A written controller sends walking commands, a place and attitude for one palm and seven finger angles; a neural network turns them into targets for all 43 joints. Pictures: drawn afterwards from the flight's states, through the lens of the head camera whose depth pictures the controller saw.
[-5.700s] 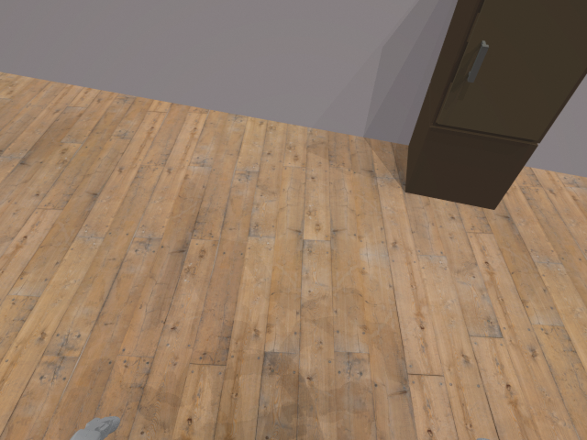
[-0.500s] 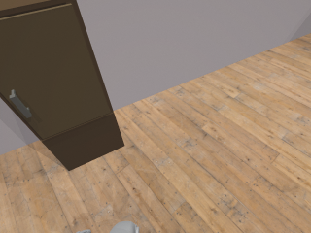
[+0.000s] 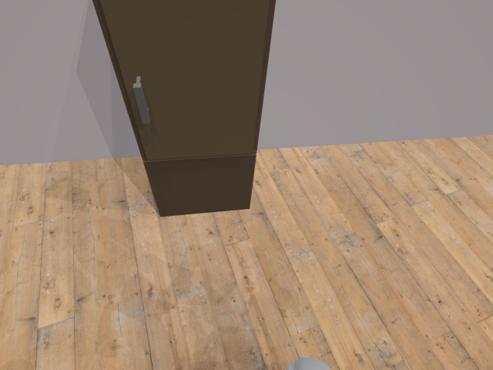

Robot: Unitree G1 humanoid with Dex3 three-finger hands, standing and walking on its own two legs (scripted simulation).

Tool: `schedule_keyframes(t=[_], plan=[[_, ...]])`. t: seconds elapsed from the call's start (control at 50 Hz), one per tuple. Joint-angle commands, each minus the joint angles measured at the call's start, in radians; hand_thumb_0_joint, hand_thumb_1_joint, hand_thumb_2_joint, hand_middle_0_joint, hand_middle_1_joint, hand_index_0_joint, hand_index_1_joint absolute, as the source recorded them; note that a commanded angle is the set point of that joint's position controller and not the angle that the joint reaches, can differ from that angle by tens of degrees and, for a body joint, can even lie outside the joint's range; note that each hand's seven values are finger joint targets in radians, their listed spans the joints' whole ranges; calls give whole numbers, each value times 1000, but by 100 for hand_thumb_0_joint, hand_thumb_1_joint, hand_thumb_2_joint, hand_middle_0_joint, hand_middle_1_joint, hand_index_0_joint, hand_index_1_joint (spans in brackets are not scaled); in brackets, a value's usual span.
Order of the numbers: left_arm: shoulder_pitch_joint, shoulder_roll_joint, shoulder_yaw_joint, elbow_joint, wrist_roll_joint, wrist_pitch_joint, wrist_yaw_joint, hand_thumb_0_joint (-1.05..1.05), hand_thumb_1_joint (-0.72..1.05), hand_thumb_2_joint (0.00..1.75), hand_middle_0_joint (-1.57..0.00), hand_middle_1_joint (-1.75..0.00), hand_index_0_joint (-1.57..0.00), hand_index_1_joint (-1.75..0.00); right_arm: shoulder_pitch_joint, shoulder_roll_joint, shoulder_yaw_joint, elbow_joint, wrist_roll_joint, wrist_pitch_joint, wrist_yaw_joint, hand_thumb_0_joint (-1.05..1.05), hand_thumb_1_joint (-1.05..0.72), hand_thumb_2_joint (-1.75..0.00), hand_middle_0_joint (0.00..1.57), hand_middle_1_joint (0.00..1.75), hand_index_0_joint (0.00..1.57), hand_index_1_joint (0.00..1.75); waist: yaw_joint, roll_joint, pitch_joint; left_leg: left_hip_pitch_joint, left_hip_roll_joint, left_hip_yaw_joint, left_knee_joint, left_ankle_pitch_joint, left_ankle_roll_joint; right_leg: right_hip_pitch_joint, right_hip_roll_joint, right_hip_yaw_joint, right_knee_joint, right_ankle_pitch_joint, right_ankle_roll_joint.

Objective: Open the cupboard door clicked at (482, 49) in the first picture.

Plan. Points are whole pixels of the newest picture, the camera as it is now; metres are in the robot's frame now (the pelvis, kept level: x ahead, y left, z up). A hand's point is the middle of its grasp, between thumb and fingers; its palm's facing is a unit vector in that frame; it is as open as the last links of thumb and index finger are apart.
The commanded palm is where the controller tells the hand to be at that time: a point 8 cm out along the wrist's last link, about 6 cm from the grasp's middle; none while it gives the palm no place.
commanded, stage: turn to face it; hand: left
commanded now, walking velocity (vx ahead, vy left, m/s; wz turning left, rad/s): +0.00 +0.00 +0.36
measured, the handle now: (142, 100) +0.78 +0.36 -0.07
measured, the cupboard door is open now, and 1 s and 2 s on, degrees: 0 0 0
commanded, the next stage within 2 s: take the last steps up to it in 0.30 s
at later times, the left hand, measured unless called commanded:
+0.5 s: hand out of the picture +0.01 +0.15 -0.15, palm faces +0.21 -0.94 -0.26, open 7.4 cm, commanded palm none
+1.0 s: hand out of the picture +0.02 +0.21 -0.18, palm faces +0.26 -0.95 -0.16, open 7.4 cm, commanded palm none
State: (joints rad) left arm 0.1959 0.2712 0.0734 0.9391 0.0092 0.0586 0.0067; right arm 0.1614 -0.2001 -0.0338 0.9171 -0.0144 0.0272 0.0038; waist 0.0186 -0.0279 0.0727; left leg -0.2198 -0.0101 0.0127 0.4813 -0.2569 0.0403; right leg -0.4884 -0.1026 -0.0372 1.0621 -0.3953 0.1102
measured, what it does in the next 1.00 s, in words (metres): steps on the spot: right foot, then left foot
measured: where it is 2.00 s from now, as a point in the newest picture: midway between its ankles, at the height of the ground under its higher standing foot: (228, 332)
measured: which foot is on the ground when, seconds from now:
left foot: down 0.00-0.22, up 0.24-0.68, down 0.70-1.00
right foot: up 0.00-0.20, down 0.22-0.70, up 0.72-1.00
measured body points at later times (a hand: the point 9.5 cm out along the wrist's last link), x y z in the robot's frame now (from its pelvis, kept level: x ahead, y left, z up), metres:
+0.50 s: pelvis -0.02 -0.05 +0.00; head +0.00 -0.07 +0.45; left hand -0.01 +0.20 -0.13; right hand +0.06 -0.29 -0.16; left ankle -0.09 +0.11 -0.67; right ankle +0.01 -0.14 -0.74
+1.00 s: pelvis +0.04 +0.03 +0.00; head +0.04 +0.04 +0.45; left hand +0.00 +0.26 -0.16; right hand +0.04 -0.20 -0.15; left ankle -0.07 +0.10 -0.74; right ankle +0.14 -0.10 -0.67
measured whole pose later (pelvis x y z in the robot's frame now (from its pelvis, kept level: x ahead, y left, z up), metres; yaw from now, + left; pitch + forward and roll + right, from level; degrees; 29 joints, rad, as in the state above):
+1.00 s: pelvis +0.04 +0.03 +0.00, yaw +12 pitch -1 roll +0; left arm 0.26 0.20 0.05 1.08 0.02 0.02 -0.02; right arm 0.41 -0.12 -0.01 1.11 -0.01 -0.05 -0.02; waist 0.01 -0.04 0.04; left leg 0.05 0.00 0.11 0.29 -0.31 0.03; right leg -0.56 -0.12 -0.07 0.99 -0.23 0.05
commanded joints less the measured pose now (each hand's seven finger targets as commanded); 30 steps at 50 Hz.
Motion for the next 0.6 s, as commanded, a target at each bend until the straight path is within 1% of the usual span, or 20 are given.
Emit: schedule_keyframes(t=[0.0, 0.02, 0.1, 0.14, 0.16, 0.18, 0.2, 0.22, 0.24, 0.26, 0.28, 0.3, 0.32, 0.34, 0.36, 0.4, 0.48, 0.52, 0.56, 0.58], plan=[[-51, 55, 8, -95, 0, -23, 14, 0, 90, 90, -20, -30, -20, -30, 61, -217, -65, -42, -9, -15, -17, 0, -90, -90, 20, 30, 20, 30, -53, 169, -93, 138, 257, -252, -122, 525, 139, -34, 10, 20, -94, -35, -1], [-65, 49, 7, -101, 0, -24, 15, 0, 90, 90, -20, -30, -20, -30, 66, -212, -67, -41, -10, -12, -17, 0, -90, -90, 20, 30, 20, 30, -60, 162, -87, 120, 253, -266, -122, 506, 140, -8, 19, 18, -132, -44, -5], [-28, 31, 1, -97, -6, -33, 20, 0, 90, 90, -20, -30, -20, -30, 34, -209, -68, -46, -14, -6, -15, 0, -90, -90, 20, 30, 20, 30, -39, 202, -103, 59, 239, -303, -90, 516, 134, 136, 55, 5, -321, -34, -27], [36, 34, 2, -78, -7, -43, 23, 0, 90, 90, -20, -30, -20, -30, 10, -199, -68, -47, -10, -4, -13, 0, -90, -90, 20, 30, 20, 30, -5, 184, -114, -7, 210, -290, -43, 458, 101, 261, 65, -5, -490, 94, -35], [63, 46, 5, -69, -5, -52, 25, 0, 90, 90, -20, -30, -20, -30, 13, -183, -65, -48, -4, -4, -11, 0, -90, -90, 20, 30, 20, 30, 9, 127, -128, -63, 170, -272, 4, 369, 63, 362, 53, -3, -630, 207, -39], [86, 105, 14, -64, 7, -67, 30, 0, 90, 90, -20, -30, -20, -30, 36, -139, -61, -48, 6, -6, -5, 0, -90, -90, 20, 30, 20, 30, 15, -18, -156, -178, 94, -197, 125, 178, -4, 498, -80, 121, -726, 297, -72], [100, 190, 29, -66, 19, -74, 35, 0, 90, 90, -20, -30, -20, -30, 31, -77, -48, -75, 8, -6, -3, 0, -90, -90, 20, 30, 20, 30, 21, -280, -139, -340, -47, -45, 334, -263, -73, 535, -328, 360, -748, 497, -187], [109, 191, 24, -75, 12, -69, 34, 0, 90, 90, -20, -30, -20, -30, 9, -126, -61, -78, 3, 6, -9, 0, -90, -90, 20, 30, 20, 30, 35, -193, -145, -293, -16, -89, 501, -359, -69, 403, -390, 354, -748, 548, -272], [47, 144, 23, -80, 10, -72, 38, 0, 90, 90, -20, -30, -20, -30, 24, -129, -66, -48, -4, 21, -6, 0, -90, -90, 20, 30, 20, 30, 4, -178, -110, -280, 1, -119, 611, -291, -68, 323, -326, 299, -778, 430, -278], [-7, 125, 17, -92, 8, -68, 37, 0, 90, 90, -20, -30, -20, -30, 33, -126, -69, -24, -5, 30, -1, 0, -90, -90, 20, 30, 20, 30, -16, -141, -58, -281, 7, -103, 680, -234, -73, 269, -276, 257, -792, 327, -262], [-41, 104, 11, -99, 7, -65, 37, 0, 90, 90, -20, -30, -20, -30, 52, -120, -70, -11, -6, 32, 5, 0, -90, -90, 20, 30, 20, 30, -36, -108, -35, -289, 22, -87, 708, -193, -78, 258, -241, 201, -778, 324, -239], [-49, 85, 5, -101, 8, -70, 34, 0, 90, 90, -20, -30, -20, -30, 69, -111, -66, 3, -8, 33, 8, 0, -90, -90, 20, 30, 20, 30, -43, -105, -34, -287, 27, -73, 718, -147, -85, 257, -207, 137, -771, 333, -223], [-44, 80, 3, -97, 9, -72, 32, 0, 90, 90, -20, -30, -20, -30, 83, -105, -63, 14, -7, 34, 9, 0, -90, -90, 20, 30, 20, 30, -45, -110, -43, -281, 26, -63, 713, -120, -92, 268, -189, 101, -770, 321, -215], [-25, 79, 2, -89, 9, -73, 31, 0, 90, 90, -20, -30, -20, -30, 79, -104, -62, 15, -7, 34, 10, 0, -90, -90, 20, 30, 20, 30, -35, -122, -44, -282, 30, -52, 692, -113, -98, 282, -185, 86, -771, 318, -214], [-7, 81, 2, -82, 10, -74, 31, 0, 90, 90, -20, -30, -20, -30, 73, -103, -61, 19, -6, 35, 10, 0, -90, -90, 20, 30, 20, 30, -28, -141, -45, -280, 33, -45, 671, -109, -103, 294, -183, 80, -776, 299, -216], [44, 82, 5, -55, 13, -77, 30, 0, 90, 90, -20, -30, -20, -30, 50, -94, -55, 19, -7, 32, 10, 0, -90, -90, 20, 30, 20, 30, -3, -143, -50, -272, 41, -29, 588, -121, -110, 338, -190, 88, -788, 277, -219], [136, 94, 14, -1, 20, -87, 22, 0, 90, 90, -20, -30, -20, -30, -13, -87, -47, 8, -13, 17, 19, 0, -90, -90, 20, 30, 20, 30, 44, -151, -40, -278, 68, 12, 426, -161, -103, 399, -228, 154, -857, 19, -232], [163, 105, 15, 20, 24, -92, 18, 0, 90, 90, -20, -30, -20, -30, -33, -78, -41, 4, -12, 5, 23, 0, -90, -90, 20, 30, 20, 30, 56, -149, -40, -251, 72, 31, 337, -182, -91, 398, -242, 174, -872, -38, -245], [166, 113, 15, 37, 27, -94, 14, 0, 90, 90, -20, -30, -20, -30, -15, -62, -35, 10, -8, -8, 25, 0, -90, -90, 20, 30, 20, 30, 51, -146, -45, -186, 66, 52, 242, -202, -75, 373, -244, 167, -875, -53, -251], [158, 112, 16, 47, 28, -94, 13, 0, 90, 90, -20, -30, -20, -30, 7, -57, -32, 17, -5, -16, 24, 0, -90, -90, 20, 30, 20, 30, 38, -143, -52, -136, 63, 64, 171, -213, -68, 362, -240, 158, -857, -53, -248]])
